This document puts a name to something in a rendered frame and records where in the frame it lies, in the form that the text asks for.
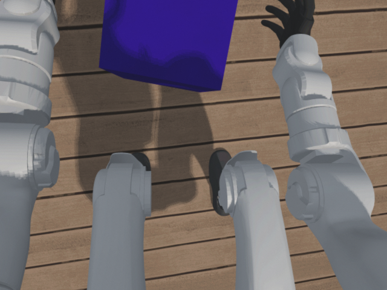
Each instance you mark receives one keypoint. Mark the right robot forearm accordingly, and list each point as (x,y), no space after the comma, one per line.
(309,108)

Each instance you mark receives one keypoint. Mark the carton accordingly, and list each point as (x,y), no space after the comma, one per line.
(177,43)

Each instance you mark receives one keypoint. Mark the left robot foot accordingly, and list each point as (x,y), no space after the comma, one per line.
(143,159)

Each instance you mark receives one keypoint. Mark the right robot foot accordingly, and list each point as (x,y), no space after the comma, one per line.
(216,164)

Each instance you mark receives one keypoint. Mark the left robot upper arm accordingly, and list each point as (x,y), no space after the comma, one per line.
(29,162)

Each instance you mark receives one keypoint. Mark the right robot upper arm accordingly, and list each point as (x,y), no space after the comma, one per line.
(335,200)

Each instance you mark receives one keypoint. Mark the left robot forearm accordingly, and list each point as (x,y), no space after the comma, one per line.
(28,34)

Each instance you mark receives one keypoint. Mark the robot foot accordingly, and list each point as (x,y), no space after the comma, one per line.
(143,159)
(216,164)

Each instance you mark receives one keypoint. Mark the robot right hand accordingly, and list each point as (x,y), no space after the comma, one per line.
(299,21)

